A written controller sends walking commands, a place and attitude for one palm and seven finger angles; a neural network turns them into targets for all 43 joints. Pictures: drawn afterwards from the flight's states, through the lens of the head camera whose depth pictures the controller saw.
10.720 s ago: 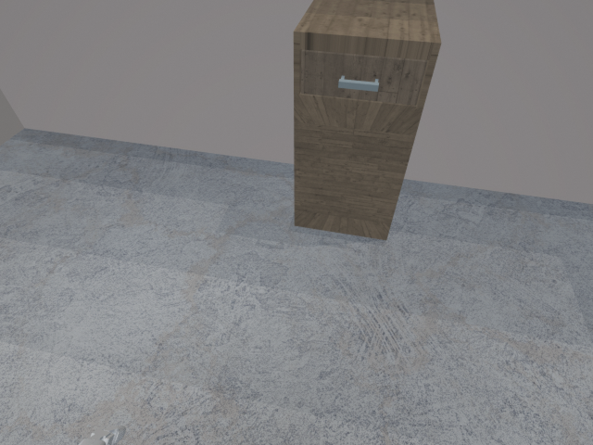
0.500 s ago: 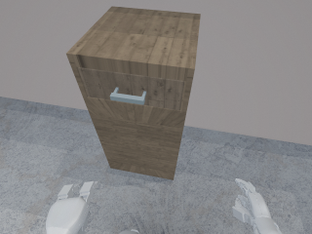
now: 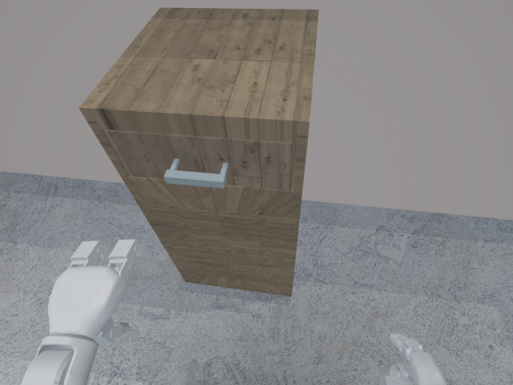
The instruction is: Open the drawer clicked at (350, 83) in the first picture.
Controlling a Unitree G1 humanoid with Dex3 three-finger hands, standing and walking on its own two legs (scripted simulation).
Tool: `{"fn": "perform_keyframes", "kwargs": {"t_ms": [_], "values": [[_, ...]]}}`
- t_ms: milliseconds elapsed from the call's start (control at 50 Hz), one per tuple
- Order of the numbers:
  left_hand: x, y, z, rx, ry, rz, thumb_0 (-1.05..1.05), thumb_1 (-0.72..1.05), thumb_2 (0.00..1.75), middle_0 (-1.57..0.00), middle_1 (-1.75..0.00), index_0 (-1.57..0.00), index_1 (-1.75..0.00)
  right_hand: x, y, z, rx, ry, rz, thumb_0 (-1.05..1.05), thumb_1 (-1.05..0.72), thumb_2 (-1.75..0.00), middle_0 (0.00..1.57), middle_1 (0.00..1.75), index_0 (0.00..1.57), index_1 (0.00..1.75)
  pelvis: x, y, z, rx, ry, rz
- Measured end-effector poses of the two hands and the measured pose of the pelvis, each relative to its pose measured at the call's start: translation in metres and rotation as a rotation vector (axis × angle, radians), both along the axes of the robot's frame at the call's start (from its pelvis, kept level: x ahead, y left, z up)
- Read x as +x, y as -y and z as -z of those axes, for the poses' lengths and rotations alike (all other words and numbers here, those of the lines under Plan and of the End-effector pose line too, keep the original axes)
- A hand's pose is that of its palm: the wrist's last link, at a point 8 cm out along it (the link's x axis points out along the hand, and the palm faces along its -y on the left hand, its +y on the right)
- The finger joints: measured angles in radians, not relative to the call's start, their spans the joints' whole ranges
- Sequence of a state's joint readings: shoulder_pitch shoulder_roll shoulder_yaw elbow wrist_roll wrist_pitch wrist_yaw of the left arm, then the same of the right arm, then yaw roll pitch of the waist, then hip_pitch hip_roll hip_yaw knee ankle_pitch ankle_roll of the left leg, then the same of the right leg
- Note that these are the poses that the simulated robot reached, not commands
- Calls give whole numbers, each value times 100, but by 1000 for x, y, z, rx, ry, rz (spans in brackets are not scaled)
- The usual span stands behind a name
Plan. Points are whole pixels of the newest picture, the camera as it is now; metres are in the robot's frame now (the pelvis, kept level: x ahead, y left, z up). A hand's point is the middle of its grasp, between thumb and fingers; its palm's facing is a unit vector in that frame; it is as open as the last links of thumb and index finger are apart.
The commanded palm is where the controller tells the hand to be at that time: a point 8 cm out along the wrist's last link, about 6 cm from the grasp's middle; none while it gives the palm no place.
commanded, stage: raise the hand with hooked fingers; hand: left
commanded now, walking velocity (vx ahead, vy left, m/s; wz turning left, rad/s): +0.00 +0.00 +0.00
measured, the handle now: (197, 171) +0.50 +0.19 +0.00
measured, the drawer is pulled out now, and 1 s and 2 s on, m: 0.00 0.00 0.00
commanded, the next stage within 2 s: move the hooked fingers above the handle in 0.92 s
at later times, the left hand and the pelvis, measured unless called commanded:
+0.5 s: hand (89, 231) +0.29 +0.27 +0.11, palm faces +0.07 -0.07 -1.00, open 13.8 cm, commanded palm +0.26 +0.27 +0.16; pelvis -0.01 +0.02 +0.02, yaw +1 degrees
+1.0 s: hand (78, 242) +0.27 +0.27 +0.11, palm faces +0.08 -0.07 -0.99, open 13.8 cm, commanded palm +0.24 +0.27 +0.16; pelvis -0.04 +0.03 +0.02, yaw +1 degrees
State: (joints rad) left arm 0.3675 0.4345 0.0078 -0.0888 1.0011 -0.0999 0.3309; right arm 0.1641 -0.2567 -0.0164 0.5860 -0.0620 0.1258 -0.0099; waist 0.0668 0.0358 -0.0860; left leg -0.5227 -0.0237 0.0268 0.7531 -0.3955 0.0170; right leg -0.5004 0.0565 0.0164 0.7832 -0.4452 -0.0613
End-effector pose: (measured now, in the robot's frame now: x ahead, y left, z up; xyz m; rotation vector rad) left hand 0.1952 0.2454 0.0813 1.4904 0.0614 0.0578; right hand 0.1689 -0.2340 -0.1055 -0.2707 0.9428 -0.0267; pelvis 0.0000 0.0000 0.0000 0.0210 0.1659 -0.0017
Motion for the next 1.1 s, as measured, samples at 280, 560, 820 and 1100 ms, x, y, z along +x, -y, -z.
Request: {"fn": "perform_keyframes", "kwargs": {"t_ms": [280,560,820,1100], "values": [[52,-7,-43,-10,65,-10,0,-36,36,-31,-112,-31,-112,27,-22,-24,56,97,42,1,-91,-90,20,30,20,30,3,-17,-10,-8,52,-4],[71,-28,-83,12,42,-6,0,-48,31,-32,-120,-32,-119,7,-49,-31,77,65,8,1,-90,-90,21,30,20,30,-16,-24,-20,-20,116,-26],[49,-19,-67,-13,4,122,0,-49,30,-32,-120,-32,-120,-40,-31,-23,28,-17,53,1,-91,-90,21,30,20,30,-30,-29,-22,-23,122,-14],[49,-26,-72,0,13,26,0,-49,30,-32,-121,-32,-120,-34,-38,-23,72,22,50,1,-91,-90,20,30,20,30,-36,-26,-22,-18,127,-22]]}}
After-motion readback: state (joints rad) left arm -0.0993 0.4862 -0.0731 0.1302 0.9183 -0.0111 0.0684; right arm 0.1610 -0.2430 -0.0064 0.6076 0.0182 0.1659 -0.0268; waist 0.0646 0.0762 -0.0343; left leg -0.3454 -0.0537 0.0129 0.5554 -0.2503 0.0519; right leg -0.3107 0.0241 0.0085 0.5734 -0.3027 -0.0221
